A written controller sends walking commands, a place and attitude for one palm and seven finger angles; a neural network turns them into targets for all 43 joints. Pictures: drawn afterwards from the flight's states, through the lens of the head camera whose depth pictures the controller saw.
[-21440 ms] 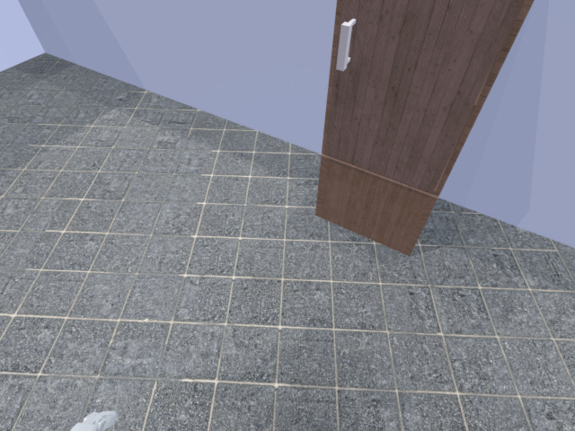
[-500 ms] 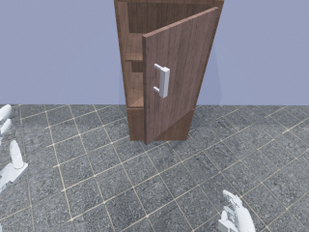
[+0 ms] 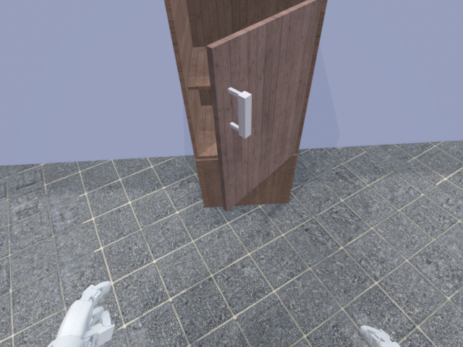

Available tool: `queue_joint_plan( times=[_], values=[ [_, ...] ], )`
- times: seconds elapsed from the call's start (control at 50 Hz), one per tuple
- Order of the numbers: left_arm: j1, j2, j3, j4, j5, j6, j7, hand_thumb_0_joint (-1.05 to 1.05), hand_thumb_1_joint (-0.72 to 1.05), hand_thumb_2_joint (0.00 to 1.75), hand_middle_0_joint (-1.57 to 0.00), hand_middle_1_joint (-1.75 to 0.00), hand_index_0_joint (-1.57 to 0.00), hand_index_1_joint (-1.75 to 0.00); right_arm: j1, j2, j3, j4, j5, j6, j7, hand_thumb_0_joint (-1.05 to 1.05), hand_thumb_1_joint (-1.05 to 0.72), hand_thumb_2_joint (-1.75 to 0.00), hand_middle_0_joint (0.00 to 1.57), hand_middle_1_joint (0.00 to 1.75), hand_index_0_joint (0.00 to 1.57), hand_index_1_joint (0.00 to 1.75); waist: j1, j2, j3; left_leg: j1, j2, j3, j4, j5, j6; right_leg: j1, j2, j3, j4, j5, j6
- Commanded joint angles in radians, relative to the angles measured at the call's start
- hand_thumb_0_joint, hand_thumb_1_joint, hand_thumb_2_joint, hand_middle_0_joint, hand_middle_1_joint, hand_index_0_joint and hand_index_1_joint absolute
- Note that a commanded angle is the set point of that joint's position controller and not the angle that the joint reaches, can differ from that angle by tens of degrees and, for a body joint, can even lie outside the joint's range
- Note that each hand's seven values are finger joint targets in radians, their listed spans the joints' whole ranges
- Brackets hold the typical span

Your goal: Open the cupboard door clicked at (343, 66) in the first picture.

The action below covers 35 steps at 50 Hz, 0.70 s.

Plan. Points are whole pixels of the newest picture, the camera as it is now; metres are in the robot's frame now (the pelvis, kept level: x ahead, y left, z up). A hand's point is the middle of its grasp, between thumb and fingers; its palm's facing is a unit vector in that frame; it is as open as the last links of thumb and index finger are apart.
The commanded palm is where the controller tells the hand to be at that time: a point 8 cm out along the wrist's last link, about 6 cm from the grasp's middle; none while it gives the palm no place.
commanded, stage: let the arm hang, fingers relaxed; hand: left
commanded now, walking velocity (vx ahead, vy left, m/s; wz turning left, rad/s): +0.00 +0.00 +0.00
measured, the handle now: (238, 112) +0.64 +0.01 +0.06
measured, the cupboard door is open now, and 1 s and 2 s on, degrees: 43 43 43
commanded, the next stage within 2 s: look to check the result in 0.92 s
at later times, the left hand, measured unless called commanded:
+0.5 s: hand out of the picture -0.06 +0.16 -0.16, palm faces +0.05 -0.97 -0.23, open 7.3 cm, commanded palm none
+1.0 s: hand out of the picture +0.03 +0.15 -0.17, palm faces +0.04 -0.98 -0.20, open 7.3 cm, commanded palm none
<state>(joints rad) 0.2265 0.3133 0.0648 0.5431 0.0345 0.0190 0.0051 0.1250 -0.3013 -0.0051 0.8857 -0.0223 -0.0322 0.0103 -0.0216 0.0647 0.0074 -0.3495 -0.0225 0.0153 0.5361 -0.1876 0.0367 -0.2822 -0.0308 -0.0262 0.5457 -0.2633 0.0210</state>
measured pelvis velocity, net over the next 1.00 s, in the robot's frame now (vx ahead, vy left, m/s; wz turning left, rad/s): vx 0.03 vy -0.02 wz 0.01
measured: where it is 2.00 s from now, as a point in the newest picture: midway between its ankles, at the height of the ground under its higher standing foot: outside the picture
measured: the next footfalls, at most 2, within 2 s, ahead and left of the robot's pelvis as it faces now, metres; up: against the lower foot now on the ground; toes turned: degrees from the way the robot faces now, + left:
none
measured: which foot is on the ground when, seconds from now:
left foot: down 0.00-1.00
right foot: down 0.00-1.00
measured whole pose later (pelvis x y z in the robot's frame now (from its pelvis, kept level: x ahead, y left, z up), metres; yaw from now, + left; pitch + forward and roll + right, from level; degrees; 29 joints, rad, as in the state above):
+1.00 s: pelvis +0.03 -0.02 +0.01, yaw +1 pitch -1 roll +0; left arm 0.25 0.14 0.02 1.14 0.01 -0.01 0.03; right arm 0.26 -0.14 0.00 1.14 -0.02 0.01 -0.03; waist -0.01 0.01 0.05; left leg -0.23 -0.01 -0.01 0.43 -0.18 0.01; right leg -0.15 -0.01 -0.05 0.43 -0.26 -0.01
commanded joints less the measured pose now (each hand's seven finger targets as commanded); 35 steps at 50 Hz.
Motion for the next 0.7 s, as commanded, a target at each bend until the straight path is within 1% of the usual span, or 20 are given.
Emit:
queue_joint_plan(
  times=[0.0, 0.02, 0.04, 0.1, 0.12, 0.14, 0.18, 0.22, 0.26, 0.32, 0.4, 0.42, 0.44, 0.5, 0.56, 0.6, 0.62, 0.64, 0.66, 0.68],
  values=[
    [-0.002, 0.09, -0.015, 0.162, -0.008, -0.018, 0.007, 0.0, 0.9, 0.9, -0.2, -0.3, -0.2, -0.3, 0.034, -0.089, -0.022, -0.014, -0.007, 0.015, -0.007, 0.0, -0.9, -0.9, 0.2, 0.3, 0.2, 0.3, 0.006, -0.128, -0.031, 0.069, 0.086, -0.112, -0.107, 0.028, -0.003, 0.009, -0.083, 0.105, -0.148, -0.039, -0.075],
    [-0.001, 0.079, -0.023, 0.217, -0.012, -0.016, 0.009, 0.0, 0.9, 0.9, -0.2, -0.3, -0.2, -0.3, 0.039, -0.074, -0.016, 0.006, -0.007, 0.022, -0.009, 0.0, -0.9, -0.9, 0.2, 0.3, 0.2, 0.3, 0.007, -0.058, -0.016, 0.066, 0.088, -0.114, -0.127, -0.002, -0.005, 0.006, -0.078, 0.107, -0.157, -0.069, -0.07],
    [0.013, 0.081, -0.028, 0.263, -0.012, -0.016, 0.011, 0.0, 0.9, 0.9, -0.2, -0.3, -0.2, -0.3, 0.046, -0.068, -0.013, 0.019, -0.006, 0.028, -0.011, 0.0, -0.9, -0.9, 0.2, 0.3, 0.2, 0.3, 0.012, -0.017, -0.011, 0.059, 0.09, -0.117, -0.141, -0.036, -0.008, 0.017, -0.072, 0.101, -0.167, -0.091, -0.066],
    [0.045, 0.048, -0.033, 0.388, -0.019, -0.019, 0.012, 0.0, 0.9, 0.9, -0.2, -0.3, -0.2, -0.3, 0.079, -0.035, -0.009, 0.075, -0.005, 0.034, -0.021, 0.0, -0.9, -0.9, 0.2, 0.3, 0.2, 0.3, 0.014, 0.049, -0.003, 0.051, 0.086, -0.117, -0.171, -0.111, -0.013, 0.035, -0.065, 0.101, -0.184, -0.103, -0.068],
    [0.063, 0.027, -0.026, 0.419, -0.02, -0.019, 0.014, 0.0, 0.9, 0.9, -0.2, -0.3, -0.2, -0.3, 0.094, -0.022, -0.012, 0.091, -0.007, 0.036, -0.026, 0.0, -0.9, -0.9, 0.2, 0.3, 0.2, 0.3, 0.015, 0.09, -0.002, 0.051, 0.088, -0.12, -0.176, -0.123, -0.012, 0.041, -0.062, 0.097, -0.187, -0.094, -0.072],
    [0.08, 0.026, -0.025, 0.447, -0.019, -0.02, 0.014, 0.0, 0.9, 0.9, -0.2, -0.3, -0.2, -0.3, 0.11, -0.02, -0.014, 0.102, -0.004, 0.039, -0.029, 0.0, -0.9, -0.9, 0.2, 0.3, 0.2, 0.3, 0.019, 0.082, -0.003, 0.057, 0.091, -0.123, -0.174, -0.128, -0.01, 0.048, -0.06, 0.087, -0.194, -0.089, -0.071],
    [0.097, 0.004, -0.03, 0.492, -0.022, -0.02, 0.014, 0.0, 0.9, 0.9, -0.2, -0.3, -0.2, -0.3, 0.148, -0.004, -0.015, 0.13, -0.003, 0.041, -0.033, 0.0, -0.9, -0.9, 0.2, 0.3, 0.2, 0.3, 0.013, 0.061, -0.01, 0.066, 0.094, -0.129, -0.18, -0.137, -0.009, 0.053, -0.058, 0.08, -0.197, -0.086, -0.071],
    [0.115, -0.013, -0.033, 0.528, -0.024, -0.021, 0.015, 0.0, 0.9, 0.9, -0.2, -0.3, -0.2, -0.3, 0.175, 0.007, -0.016, 0.153, -0.001, 0.044, -0.037, 0.0, -0.9, -0.9, 0.2, 0.3, 0.2, 0.3, 0.01, 0.037, 0.01, 0.069, 0.098, -0.128, -0.184, -0.143, -0.006, 0.039, -0.058, 0.073, -0.208, -0.095, -0.072],
    [0.132, -0.025, -0.036, 0.552, -0.024, -0.022, 0.017, 0.0, 0.9, 0.9, -0.2, -0.3, -0.2, -0.3, 0.201, 0.017, -0.021, 0.17, 0.001, 0.045, -0.039, 0.0, -0.9, -0.9, 0.2, 0.3, 0.2, 0.3, 0.009, -0.035, 0.018, 0.085, 0.098, -0.125, -0.173, -0.116, -0.003, 0.03, -0.062, 0.066, -0.216, -0.092, -0.071],
    [0.152, -0.048, -0.038, 0.578, -0.025, -0.022, 0.022, 0.0, 0.9, 0.9, -0.2, -0.3, -0.2, -0.3, 0.23, 0.038, -0.02, 0.195, 0.001, 0.047, -0.042, 0.0, -0.9, -0.9, 0.2, 0.3, 0.2, 0.3, 0.008, -0.052, 0.052, 0.091, 0.098, -0.119, -0.171, -0.102, -0.003, 0.006, -0.063, 0.062, -0.221, -0.103, -0.071],
    [0.173, -0.065, -0.037, 0.594, -0.025, -0.021, 0.027, 0.0, 0.9, 0.9, -0.2, -0.3, -0.2, -0.3, 0.252, 0.06, -0.018, 0.212, 0.001, 0.046, -0.044, 0.0, -0.9, -0.9, 0.2, 0.3, 0.2, 0.3, 0.012, -0.067, 0.067, 0.075, 0.102, -0.118, -0.185, -0.107, 0.001, 0.011, -0.057, 0.054, -0.205, -0.096, -0.068],
    [0.179, -0.067, -0.037, 0.597, -0.025, -0.021, 0.029, 0.0, 0.9, 0.9, -0.2, -0.3, -0.2, -0.3, 0.252, 0.064, -0.017, 0.215, 0.001, 0.046, -0.044, 0.0, -0.9, -0.9, 0.2, 0.3, 0.2, 0.3, 0.014, -0.088, 0.07, 0.076, 0.101, -0.116, -0.182, -0.102, 0.001, 0.011, -0.057, 0.053, -0.205, -0.096, -0.067],
    [0.185, -0.07, -0.037, 0.599, -0.025, -0.021, 0.029, 0.0, 0.9, 0.9, -0.2, -0.3, -0.2, -0.3, 0.251, 0.067, -0.018, 0.213, 0.002, 0.047, -0.043, 0.0, -0.9, -0.9, 0.2, 0.3, 0.2, 0.3, 0.017, -0.081, 0.08, 0.074, 0.097, -0.11, -0.179, -0.103, 0.001, 0.004, -0.058, 0.055, -0.21, -0.11, -0.067],
    [0.18, -0.078, -0.035, 0.595, -0.024, -0.022, 0.033, 0.0, 0.9, 0.9, -0.2, -0.3, -0.2, -0.3, 0.254, 0.087, -0.017, 0.222, -0.001, 0.045, -0.042, 0.0, -0.9, -0.9, 0.2, 0.3, 0.2, 0.3, 0.014, -0.099, 0.087, 0.081, 0.091, -0.099, -0.169, -0.076, -0.002, -0.005, -0.063, 0.061, -0.21, -0.103, -0.068],
    [0.168, -0.079, -0.032, 0.589, -0.025, -0.026, 0.035, 0.0, 0.9, 0.9, -0.2, -0.3, -0.2, -0.3, 0.252, 0.1, -0.016, 0.227, 0.0, 0.042, -0.042, 0.0, -0.9, -0.9, 0.2, 0.3, 0.2, 0.3, 0.013, -0.1, 0.081, 0.091, 0.087, -0.088, -0.157, -0.037, -0.005, 0.003, -0.068, 0.064, -0.21, -0.084, -0.068],
    [0.158, -0.082, -0.032, 0.583, -0.025, -0.027, 0.035, 0.0, 0.9, 0.9, -0.2, -0.3, -0.2, -0.3, 0.249, 0.101, -0.013, 0.231, -0.001, 0.04, -0.042, 0.0, -0.9, -0.9, 0.2, 0.3, 0.2, 0.3, 0.013, -0.092, 0.086, 0.09, 0.087, -0.088, -0.158, -0.021, -0.007, 0.006, -0.067, 0.062, -0.206, -0.068, -0.068],
    [0.156, -0.085, -0.03, 0.582, -0.025, -0.027, 0.035, 0.0, 0.9, 0.9, -0.2, -0.3, -0.2, -0.3, 0.244, 0.103, -0.013, 0.233, -0.001, 0.038, -0.042, 0.0, -0.9, -0.9, 0.2, 0.3, 0.2, 0.3, 0.014, -0.071, 0.091, 0.09, 0.089, -0.09, -0.164, -0.016, -0.006, 0.006, -0.069, 0.059, -0.204, -0.057, -0.067],
    [0.162, -0.083, -0.03, 0.581, -0.024, -0.029, 0.036, 0.0, 0.9, 0.9, -0.2, -0.3, -0.2, -0.3, 0.242, 0.103, -0.013, 0.23, 0.0, 0.037, -0.042, 0.0, -0.9, -0.9, 0.2, 0.3, 0.2, 0.3, 0.019, -0.066, 0.08, 0.096, 0.089, -0.09, -0.159, 0.004, -0.005, 0.018, -0.068, 0.058, -0.203, -0.038, -0.067],
    [0.15, -0.084, -0.029, 0.583, -0.025, -0.029, 0.036, 0.0, 0.9, 0.9, -0.2, -0.3, -0.2, -0.3, 0.238, 0.106, -0.014, 0.233, -0.001, 0.036, -0.043, 0.0, -0.9, -0.9, 0.2, 0.3, 0.2, 0.3, 0.015, -0.075, 0.083, 0.094, 0.091, -0.089, -0.162, 0.01, -0.006, 0.024, -0.07, 0.055, -0.202, -0.029, -0.066],
    [0.143, -0.085, -0.029, 0.579, -0.025, -0.03, 0.036, 0.0, 0.9, 0.9, -0.2, -0.3, -0.2, -0.3, 0.238, 0.103, -0.014, 0.234, -0.002, 0.034, -0.043, 0.0, -0.9, -0.9, 0.2, 0.3, 0.2, 0.3, 0.015, -0.066, 0.083, 0.094, 0.09, -0.093, -0.166, 0.018, -0.007, 0.031, -0.068, 0.056, -0.2, -0.02, -0.065]
  ],
)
